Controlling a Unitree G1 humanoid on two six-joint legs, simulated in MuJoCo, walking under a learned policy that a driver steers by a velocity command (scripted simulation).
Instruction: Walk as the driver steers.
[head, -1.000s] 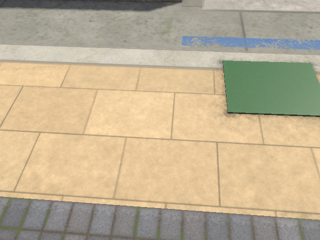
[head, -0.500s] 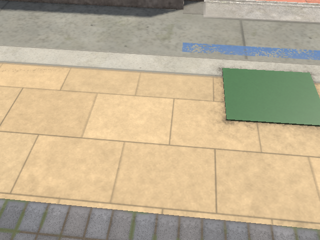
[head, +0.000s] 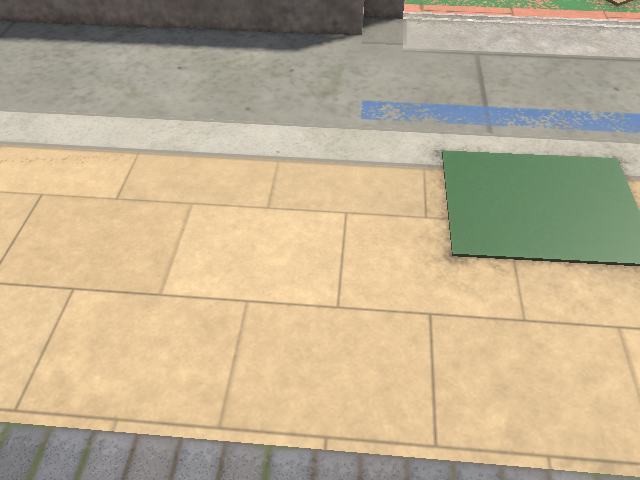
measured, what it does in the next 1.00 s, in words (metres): goes down, turning left: left foot, then right foot 0.18 m lower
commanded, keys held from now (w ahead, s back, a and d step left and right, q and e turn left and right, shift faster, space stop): w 0.28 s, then w+q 0.56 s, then w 0.16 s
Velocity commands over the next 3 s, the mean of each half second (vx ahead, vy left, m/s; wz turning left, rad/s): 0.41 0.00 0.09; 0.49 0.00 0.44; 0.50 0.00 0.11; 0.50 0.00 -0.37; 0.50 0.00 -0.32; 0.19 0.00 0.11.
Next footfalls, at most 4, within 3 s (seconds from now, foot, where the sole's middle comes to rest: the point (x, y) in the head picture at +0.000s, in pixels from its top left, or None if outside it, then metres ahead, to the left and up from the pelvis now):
0.40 left None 0.23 0.06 -0.77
0.92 right None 0.55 -0.08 -0.95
1.36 left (252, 463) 0.67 0.19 -0.95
1.82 right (282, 367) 1.05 0.14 -1.13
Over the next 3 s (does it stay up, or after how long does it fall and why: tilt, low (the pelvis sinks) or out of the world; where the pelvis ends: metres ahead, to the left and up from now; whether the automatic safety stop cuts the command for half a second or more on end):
stays up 1.41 0.22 -0.35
